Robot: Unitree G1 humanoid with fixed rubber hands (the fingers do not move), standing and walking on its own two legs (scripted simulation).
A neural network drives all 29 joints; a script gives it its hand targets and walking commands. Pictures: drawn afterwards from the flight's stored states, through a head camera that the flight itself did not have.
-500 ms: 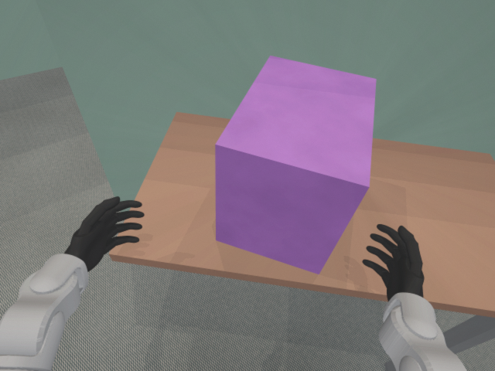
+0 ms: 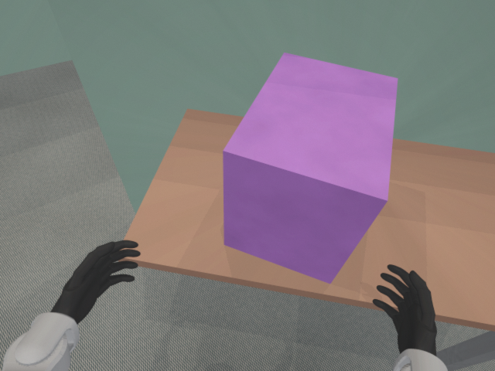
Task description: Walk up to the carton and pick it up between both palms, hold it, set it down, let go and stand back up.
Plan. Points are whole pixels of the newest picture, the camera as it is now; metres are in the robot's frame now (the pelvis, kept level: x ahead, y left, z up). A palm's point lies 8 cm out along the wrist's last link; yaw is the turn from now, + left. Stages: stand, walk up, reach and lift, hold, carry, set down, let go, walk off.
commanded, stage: set down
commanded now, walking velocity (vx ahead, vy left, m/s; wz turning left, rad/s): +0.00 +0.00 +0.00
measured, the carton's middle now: (306, 165) +0.46 -0.05 +0.07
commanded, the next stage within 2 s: let go in 1.28 s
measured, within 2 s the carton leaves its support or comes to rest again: neither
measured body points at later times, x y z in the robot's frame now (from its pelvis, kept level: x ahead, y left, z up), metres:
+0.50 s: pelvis +0.00 -0.02 +0.00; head +0.01 +0.00 +0.45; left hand +0.18 +0.24 +0.00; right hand +0.18 -0.22 -0.01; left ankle -0.03 +0.06 -0.74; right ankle -0.01 -0.16 -0.74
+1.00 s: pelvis -0.01 -0.05 +0.00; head -0.02 -0.04 +0.45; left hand +0.16 +0.20 -0.05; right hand +0.17 -0.25 -0.05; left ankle -0.03 +0.06 -0.74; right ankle -0.01 -0.16 -0.74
